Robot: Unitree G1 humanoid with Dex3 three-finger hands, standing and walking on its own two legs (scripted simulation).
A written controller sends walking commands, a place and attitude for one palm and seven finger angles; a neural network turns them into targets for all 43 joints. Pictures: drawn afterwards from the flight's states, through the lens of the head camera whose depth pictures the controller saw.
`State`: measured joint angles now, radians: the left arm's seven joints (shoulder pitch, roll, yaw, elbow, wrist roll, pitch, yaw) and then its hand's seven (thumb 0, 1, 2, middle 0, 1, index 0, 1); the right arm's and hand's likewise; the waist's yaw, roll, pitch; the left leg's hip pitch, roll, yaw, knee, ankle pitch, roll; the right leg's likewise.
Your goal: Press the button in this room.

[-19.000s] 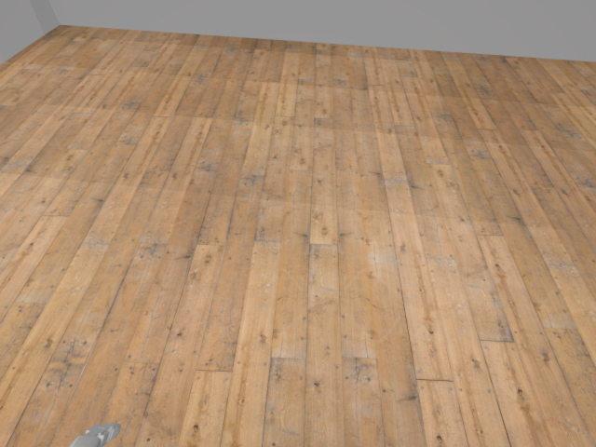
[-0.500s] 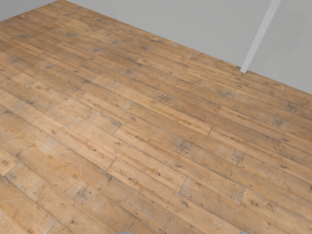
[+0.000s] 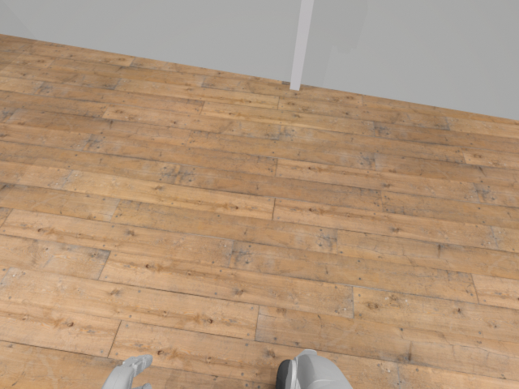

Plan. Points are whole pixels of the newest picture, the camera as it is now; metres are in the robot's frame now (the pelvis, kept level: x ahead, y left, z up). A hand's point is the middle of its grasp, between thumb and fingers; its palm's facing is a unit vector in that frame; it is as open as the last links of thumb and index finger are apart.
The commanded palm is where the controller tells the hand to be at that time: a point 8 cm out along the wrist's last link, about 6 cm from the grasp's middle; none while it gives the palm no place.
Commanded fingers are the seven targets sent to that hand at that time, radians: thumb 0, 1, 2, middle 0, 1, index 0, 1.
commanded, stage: turn or walk to find it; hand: left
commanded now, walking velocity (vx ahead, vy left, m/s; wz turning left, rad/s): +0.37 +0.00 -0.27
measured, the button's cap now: out of the picture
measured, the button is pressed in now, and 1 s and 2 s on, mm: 0 0 0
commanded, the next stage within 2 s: stand and wait in 0.92 s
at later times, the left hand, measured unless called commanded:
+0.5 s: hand (171, 329) +0.23 +0.16 -0.15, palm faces -0.01 -0.97 -0.23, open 7.3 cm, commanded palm none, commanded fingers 0.00 0.90 0.90 -0.20 -0.30 -0.20 -0.30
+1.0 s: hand (203, 179) +0.58 +0.14 -0.15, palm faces -0.16 -0.96 -0.22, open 7.3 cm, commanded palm none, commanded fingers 0.00 0.90 0.90 -0.20 -0.30 -0.20 -0.30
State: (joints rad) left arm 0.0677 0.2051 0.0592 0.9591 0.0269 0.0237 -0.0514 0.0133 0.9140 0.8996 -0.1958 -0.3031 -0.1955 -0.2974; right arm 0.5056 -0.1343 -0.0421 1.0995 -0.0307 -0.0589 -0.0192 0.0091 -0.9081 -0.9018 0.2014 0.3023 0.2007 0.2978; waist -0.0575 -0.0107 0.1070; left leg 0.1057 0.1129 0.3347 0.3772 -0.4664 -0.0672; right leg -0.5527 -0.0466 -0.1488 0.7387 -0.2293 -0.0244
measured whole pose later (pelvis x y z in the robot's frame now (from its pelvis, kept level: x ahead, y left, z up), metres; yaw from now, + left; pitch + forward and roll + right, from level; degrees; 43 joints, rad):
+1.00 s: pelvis +0.46 -0.04 +0.01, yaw -10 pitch +0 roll +2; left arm 0.15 0.20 0.07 1.03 0.02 -0.01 -0.02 0.02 0.93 0.90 -0.20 -0.30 -0.20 -0.30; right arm 0.43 -0.14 -0.06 1.13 -0.03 -0.07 -0.01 0.01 -0.92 -0.90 0.20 0.30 0.20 0.30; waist -0.03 -0.01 0.06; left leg -0.02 0.04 0.22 0.36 -0.33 -0.02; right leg -0.57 -0.14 -0.08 0.78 -0.16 0.03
